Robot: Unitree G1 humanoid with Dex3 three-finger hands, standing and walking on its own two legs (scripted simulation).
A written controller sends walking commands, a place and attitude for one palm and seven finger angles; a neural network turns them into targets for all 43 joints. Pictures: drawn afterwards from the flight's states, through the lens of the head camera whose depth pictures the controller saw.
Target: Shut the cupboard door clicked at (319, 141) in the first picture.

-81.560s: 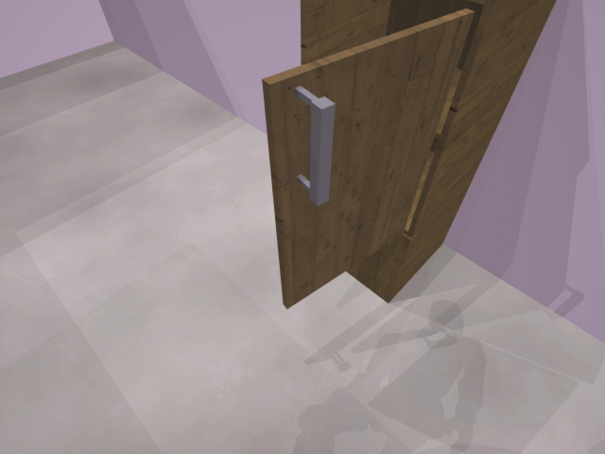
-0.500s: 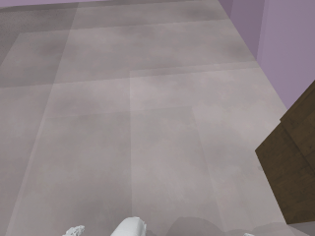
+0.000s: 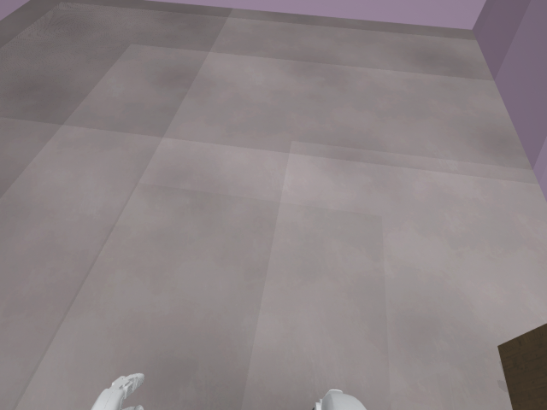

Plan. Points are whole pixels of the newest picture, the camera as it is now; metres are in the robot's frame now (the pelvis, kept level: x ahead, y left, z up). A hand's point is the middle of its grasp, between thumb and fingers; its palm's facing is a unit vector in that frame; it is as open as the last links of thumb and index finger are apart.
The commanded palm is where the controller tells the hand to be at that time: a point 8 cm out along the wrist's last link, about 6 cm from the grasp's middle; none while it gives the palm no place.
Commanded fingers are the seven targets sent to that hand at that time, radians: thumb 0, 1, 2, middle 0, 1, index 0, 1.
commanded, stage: walk to a spot facing it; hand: left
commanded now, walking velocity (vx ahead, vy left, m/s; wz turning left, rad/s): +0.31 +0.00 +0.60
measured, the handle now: out of the picture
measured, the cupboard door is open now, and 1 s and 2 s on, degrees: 5 5 5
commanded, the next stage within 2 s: turn to face it in 0.38 s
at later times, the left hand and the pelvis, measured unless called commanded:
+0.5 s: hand out of the picture +0.08 +0.22 -0.20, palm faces +0.37 -0.91 -0.21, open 7.4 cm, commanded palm none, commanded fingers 0.00 0.90 0.90 -0.20 -0.30 -0.20 -0.30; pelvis +0.16 +0.04 -0.02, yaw +20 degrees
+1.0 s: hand (147, 321) +0.29 +0.25 -0.17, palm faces +0.22 -0.95 -0.21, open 7.3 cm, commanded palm none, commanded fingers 0.00 0.90 0.90 -0.20 -0.30 -0.20 -0.30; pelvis +0.28 +0.07 +0.00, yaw +9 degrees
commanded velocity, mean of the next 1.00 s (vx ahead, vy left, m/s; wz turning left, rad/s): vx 0.11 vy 0.00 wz -0.06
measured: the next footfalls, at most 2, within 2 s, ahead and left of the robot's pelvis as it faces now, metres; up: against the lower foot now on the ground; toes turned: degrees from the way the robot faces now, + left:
right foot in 0.06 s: +0.14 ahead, -0.14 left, +0.00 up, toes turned -1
left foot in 0.46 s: +0.24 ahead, +0.16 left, +0.00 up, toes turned +24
